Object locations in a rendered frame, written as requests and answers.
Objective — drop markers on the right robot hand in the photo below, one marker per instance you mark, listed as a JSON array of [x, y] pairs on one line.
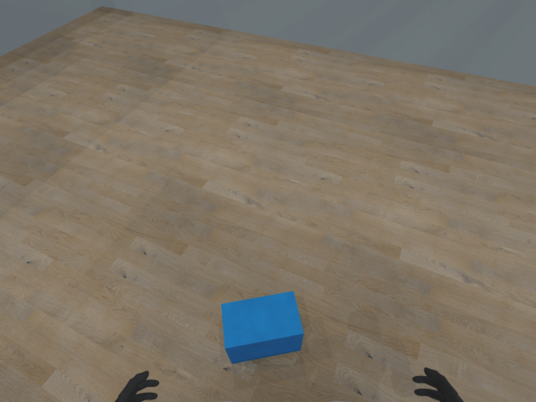
[[445, 393]]

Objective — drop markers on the carton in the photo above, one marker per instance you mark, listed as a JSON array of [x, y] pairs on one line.
[[261, 327]]

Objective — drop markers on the left robot hand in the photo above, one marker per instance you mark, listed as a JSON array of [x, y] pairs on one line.
[[137, 383]]

